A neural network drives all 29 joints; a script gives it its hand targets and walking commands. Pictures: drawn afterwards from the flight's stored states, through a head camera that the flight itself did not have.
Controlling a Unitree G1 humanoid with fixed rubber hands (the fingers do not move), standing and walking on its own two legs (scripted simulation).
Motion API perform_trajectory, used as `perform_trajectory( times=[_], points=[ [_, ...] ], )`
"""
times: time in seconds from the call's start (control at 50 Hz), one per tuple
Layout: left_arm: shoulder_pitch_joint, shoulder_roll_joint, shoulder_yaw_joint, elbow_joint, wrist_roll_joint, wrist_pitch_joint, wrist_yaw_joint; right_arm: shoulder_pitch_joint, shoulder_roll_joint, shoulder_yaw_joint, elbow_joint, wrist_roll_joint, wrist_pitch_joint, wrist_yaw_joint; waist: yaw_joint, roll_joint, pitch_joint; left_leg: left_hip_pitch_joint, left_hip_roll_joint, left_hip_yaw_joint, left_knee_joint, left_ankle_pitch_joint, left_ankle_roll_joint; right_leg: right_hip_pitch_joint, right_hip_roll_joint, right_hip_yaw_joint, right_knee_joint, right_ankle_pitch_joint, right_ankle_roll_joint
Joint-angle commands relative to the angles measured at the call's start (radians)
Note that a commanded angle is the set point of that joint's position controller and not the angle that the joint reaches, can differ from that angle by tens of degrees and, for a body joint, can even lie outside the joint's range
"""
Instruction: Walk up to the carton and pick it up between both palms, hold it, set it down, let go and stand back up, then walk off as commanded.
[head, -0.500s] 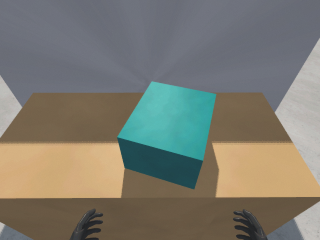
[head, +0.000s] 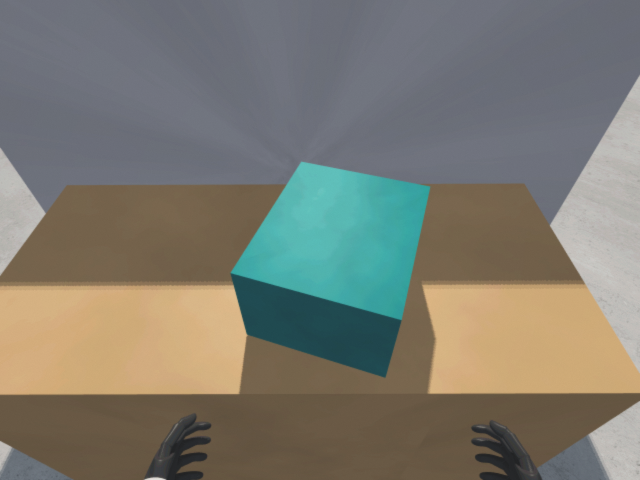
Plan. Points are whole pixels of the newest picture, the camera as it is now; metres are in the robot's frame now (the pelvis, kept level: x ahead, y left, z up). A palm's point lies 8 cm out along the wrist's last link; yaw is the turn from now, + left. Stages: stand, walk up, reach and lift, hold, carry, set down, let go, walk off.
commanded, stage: let go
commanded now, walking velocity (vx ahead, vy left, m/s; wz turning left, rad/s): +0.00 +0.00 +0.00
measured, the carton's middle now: (339, 259) +0.48 +0.00 -0.03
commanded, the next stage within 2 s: stand in 0.32 s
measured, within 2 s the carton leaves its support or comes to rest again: neither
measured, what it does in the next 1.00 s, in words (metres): stands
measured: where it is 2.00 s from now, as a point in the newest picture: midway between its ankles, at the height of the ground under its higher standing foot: outside the picture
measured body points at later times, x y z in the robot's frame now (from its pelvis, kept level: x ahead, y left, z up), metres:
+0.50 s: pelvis +0.00 +0.00 +0.00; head -0.01 +0.01 +0.45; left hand +0.14 +0.29 -0.09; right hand +0.14 -0.28 -0.10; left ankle -0.01 +0.14 -0.74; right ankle +0.00 -0.11 -0.74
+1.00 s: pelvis +0.00 +0.03 +0.00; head -0.01 +0.02 +0.45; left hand +0.09 +0.33 -0.12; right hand +0.13 -0.26 -0.11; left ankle -0.01 +0.14 -0.74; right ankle +0.00 -0.11 -0.74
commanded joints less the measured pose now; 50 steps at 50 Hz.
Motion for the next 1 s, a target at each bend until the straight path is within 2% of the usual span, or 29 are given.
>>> perform_trajectory(
  times=[0.0, 0.12, 0.18, 0.22, 0.26, 0.28, 0.3, 0.32, 0.34, 0.38, 0.4, 0.42, 0.44, 0.46, 0.5, 0.54, 0.58, 0.6, 0.64, 0.66, 0.68, 0.72, 0.74, 0.76, 0.78, 0.8, 0.84, 0.96, 0.98],
  points=[
    [-0.091, 0.1, 0.022, -0.128, 0.009, -0.022, 0.009, -0.07, -0.103, -0.039, -0.097, -0.001, -0.029, 0.0, -0.004, 0.032, -0.075, 0.021, -0.05, 0.025, -0.046, 0.191, -0.004, -0.079, -0.008, 0.005, -0.105, 0.164, 0.009],
    [-0.095, 0.109, 0.017, -0.139, -0.004, -0.027, 0.01, -0.065, -0.097, -0.046, -0.107, -0.005, -0.037, -0.009, -0.011, -0.001, -0.098, 0.007, -0.044, 0.028, -0.027, 0.182, 0.006, -0.079, -0.025, 0.021, -0.1, 0.194, 0.023],
    [-0.093, 0.096, 0.025, -0.1, 0.023, -0.017, 0.016, -0.078, -0.112, -0.043, -0.055, -0.006, -0.03, 0.003, -0.005, 0.019, -0.094, 0.007, -0.045, 0.018, -0.028, 0.19, 0.001, -0.083, -0.018, 0.017, -0.091, 0.196, 0.018],
    [-0.088, 0.094, 0.027, -0.102, 0.011, -0.025, 0.014, -0.073, -0.101, -0.04, -0.068, -0.006, -0.031, 0.001, -0.003, -0.006, -0.09, 0.004, -0.042, 0.018, -0.025, 0.199, 0.006, -0.082, -0.018, 0.019, -0.091, 0.202, 0.019],
    [-0.098, 0.096, 0.025, -0.104, 0.01, -0.026, 0.018, -0.081, -0.1, -0.051, -0.071, -0.003, -0.032, 0.0, -0.006, 0.008, -0.101, 0.003, -0.042, 0.016, -0.026, 0.176, 0.006, -0.091, -0.018, 0.02, -0.088, 0.183, 0.019],
    [-0.089, 0.096, 0.027, -0.101, 0.004, -0.027, 0.017, -0.085, -0.104, -0.047, -0.075, -0.006, -0.029, 0.0, -0.006, -0.011, -0.095, -0.007, -0.037, 0.021, -0.022, 0.183, 0.01, -0.097, -0.017, 0.019, -0.092, 0.189, 0.02],
    [-0.021, 0.331, 0.117, 0.005, 0.041, -0.1, 0.024, -0.017, -0.324, -0.079, -0.011, -0.027, 0.042, -0.012, 0.022, 0.064, -0.116, -0.186, 0.046, -0.051, 0.004, 0.226, 0.046, -0.045, -0.113, 0.082, -0.024, 0.19, -0.013],
    [-0.044, 0.297, 0.101, 0.02, 0.038, -0.126, 0.016, -0.051, -0.315, -0.082, -0.009, -0.024, 0.067, -0.019, 0.018, 0.024, -0.107, -0.199, 0.042, -0.045, -0.002, 0.158, 0.055, -0.05, -0.122, 0.084, -0.045, 0.183, -0.017],
    [-0.031, 0.311, 0.112, 0.041, 0.034, -0.139, 0.016, -0.021, -0.286, -0.071, -0.008, -0.029, 0.082, -0.021, 0.009, 0.002, -0.1, -0.185, 0.043, -0.055, -0.018, 0.125, 0.058, -0.068, -0.112, 0.089, -0.041, 0.138, -0.014],
    [-0.055, 0.268, 0.092, 0.064, 0.042, -0.163, 0.005, -0.063, -0.283, -0.059, -0.018, -0.026, 0.09, -0.018, 0.01, 0.055, -0.128, -0.186, 0.049, -0.056, 0.003, 0.095, 0.075, -0.094, -0.12, 0.099, -0.04, 0.096, -0.027],
    [-0.049, 0.26, 0.09, 0.08, 0.046, -0.175, -0.002, -0.029, -0.285, -0.055, -0.008, -0.014, 0.091, -0.01, 0.01, 0.031, -0.104, -0.188, 0.054, -0.067, -0.008, 0.088, 0.073, -0.114, -0.111, 0.1, -0.051, 0.081, -0.03],
    [-0.054, 0.279, 0.089, 0.096, 0.042, -0.181, -0.007, -0.032, -0.28, -0.047, 0.0, -0.01, 0.094, -0.004, 0.005, 0.037, -0.115, -0.196, 0.056, -0.066, -0.004, 0.082, 0.07, -0.1, -0.109, 0.088, -0.049, 0.075, -0.021],
    [-0.062, 0.282, 0.094, 0.112, 0.039, -0.186, -0.01, -0.036, -0.27, -0.041, 0.002, -0.015, 0.098, -0.005, 0.009, -0.006, -0.141, -0.188, 0.052, -0.069, 0.007, 0.096, 0.072, -0.098, -0.11, 0.084, -0.047, 0.097, -0.022],
    [-0.078, 0.274, 0.094, 0.121, 0.039, -0.194, -0.016, -0.06, -0.293, -0.043, 0.014, -0.014, 0.097, 0.0, 0.02, 0.02, -0.132, -0.186, 0.053, -0.075, 0.001, 0.106, 0.074, -0.102, -0.118, 0.09, -0.041, 0.119, -0.024],
    [-0.055, 0.269, 0.086, 0.164, 0.027, -0.197, -0.022, -0.044, -0.316, -0.05, 0.034, -0.014, 0.099, 0.006, 0.012, 0.042, -0.142, -0.18, 0.06, -0.082, 0.018, 0.143, 0.082, -0.1, -0.126, 0.092, -0.032, 0.176, -0.033],
    [-0.07, 0.293, 0.09, 0.191, 0.028, -0.204, -0.023, -0.058, -0.32, -0.039, 0.043, -0.01, 0.109, 0.007, 0.016, 0.03, -0.155, -0.159, 0.064, -0.081, 0.025, 0.18, 0.086, -0.104, -0.133, 0.094, -0.036, 0.195, -0.043],
    [-0.084, 0.329, 0.094, 0.216, 0.03, -0.201, -0.019, -0.041, -0.317, -0.03, 0.066, -0.014, 0.113, 0.008, 0.005, -0.012, -0.156, -0.156, 0.069, -0.091, 0.003, 0.199, 0.089, -0.093, -0.122, 0.086, -0.028, 0.205, -0.036],
    [-0.066, 0.306, 0.083, 0.234, 0.029, -0.198, -0.017, -0.055, -0.356, -0.034, 0.077, -0.013, 0.115, 0.008, 0.015, 0.029, -0.147, -0.149, 0.068, -0.088, 0.004, 0.212, 0.094, -0.096, -0.127, 0.092, -0.037, 0.213, -0.04],
    [-0.049, 0.334, 0.087, 0.269, 0.023, -0.197, -0.014, -0.06, -0.367, -0.028, 0.09, -0.012, 0.117, 0.003, 0.015, 0.045, -0.155, -0.144, 0.07, -0.09, 0.003, 0.239, 0.098, -0.084, -0.126, 0.092, -0.045, 0.218, -0.035],
    [-0.07, 0.33, 0.084, 0.278, 0.026, -0.201, -0.013, -0.068, -0.373, -0.033, 0.092, -0.012, 0.117, 0.007, 0.005, -0.008, -0.157, -0.128, 0.068, -0.097, -0.009, 0.235, 0.087, -0.087, -0.119, 0.08, -0.036, 0.221, -0.03],
    [-0.063, 0.331, 0.083, 0.293, 0.027, -0.2, -0.013, -0.062, -0.396, -0.032, 0.113, -0.008, 0.118, 0.003, 0.008, 0.019, -0.146, -0.146, 0.076, -0.099, -0.009, 0.221, 0.094, -0.079, -0.123, 0.09, -0.044, 0.237, -0.031],
    [-0.064, 0.338, 0.083, 0.319, 0.023, -0.198, -0.009, -0.061, -0.375, -0.021, 0.124, -0.009, 0.121, 0.009, -0.002, 0.005, -0.131, -0.143, 0.077, -0.1, -0.022, 0.218, 0.094, -0.076, -0.128, 0.087, -0.053, 0.231, -0.023],
    [-0.058, 0.349, 0.08, 0.327, 0.023, -0.199, -0.012, -0.052, -0.391, -0.021, 0.137, -0.006, 0.123, 0.004, 0.002, -0.039, -0.136, -0.126, 0.073, -0.099, -0.03, 0.236, 0.091, -0.074, -0.13, 0.091, -0.058, 0.233, -0.022],
    [-0.039, 0.358, 0.078, 0.343, 0.024, -0.196, -0.009, -0.047, -0.391, -0.018, 0.151, -0.008, 0.124, 0.005, 0.007, 0.008, -0.099, -0.128, 0.076, -0.099, -0.037, 0.232, 0.094, -0.088, -0.128, 0.091, -0.065, 0.225, -0.022],
    [-0.04, 0.339, 0.072, 0.365, 0.024, -0.195, -0.004, -0.061, -0.386, -0.012, 0.158, -0.01, 0.123, 0.005, 0.002, 0.023, -0.106, -0.15, 0.077, -0.109, -0.044, 0.222, 0.1, -0.068, -0.128, 0.092, -0.069, 0.232, -0.022],
    [-0.066, 0.368, 0.08, 0.361, 0.024, -0.199, -0.004, -0.072, -0.378, -0.009, 0.158, -0.008, 0.126, 0.005, 0.007, -0.001, -0.087, -0.145, 0.077, -0.108, -0.064, 0.233, 0.102, -0.083, -0.137, 0.095, -0.067, 0.202, -0.025],
    [-0.052, 0.35, 0.07, 0.379, 0.021, -0.196, -0.006, -0.073, -0.394, -0.008, 0.176, -0.004, 0.124, 0.004, 0.013, 0.036, -0.118, -0.129, 0.077, -0.106, -0.065, 0.23, 0.095, -0.067, -0.132, 0.095, -0.077, 0.206, -0.019],
    [-0.078, 0.345, 0.062, 0.416, 0.027, -0.202, -0.006, -0.11, -0.383, -0.001, 0.206, -0.003, 0.12, -0.002, 0.014, 0.012, -0.099, -0.131, 0.075, -0.104, -0.091, 0.229, 0.089, -0.062, -0.123, 0.077, -0.092, 0.197, -0.009],
    [-0.068, 0.339, 0.057, 0.428, 0.021, -0.201, -0.005, -0.105, -0.4, -0.006, 0.214, -0.003, 0.121, -0.004, 0.01, 0.032, -0.122, -0.12, 0.076, -0.102, -0.088, 0.212, 0.089, -0.053, -0.133, 0.087, -0.097, 0.197, -0.014]
  ],
)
